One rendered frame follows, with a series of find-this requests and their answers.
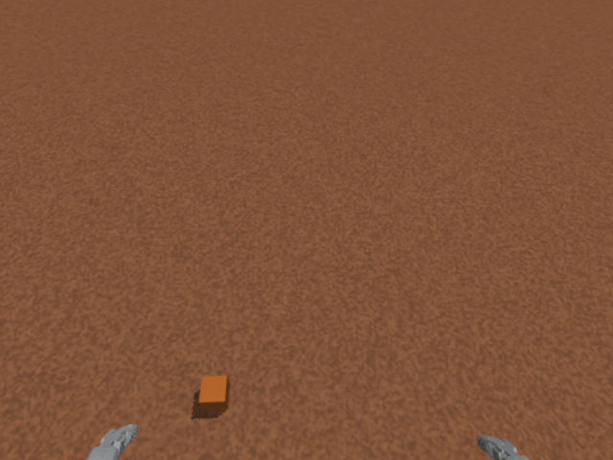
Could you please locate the left robot hand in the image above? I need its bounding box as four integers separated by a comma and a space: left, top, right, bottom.
85, 424, 138, 460

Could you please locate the right robot hand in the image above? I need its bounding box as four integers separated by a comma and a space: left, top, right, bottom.
477, 435, 529, 460

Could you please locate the cube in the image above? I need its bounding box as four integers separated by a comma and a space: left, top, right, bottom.
199, 376, 230, 410

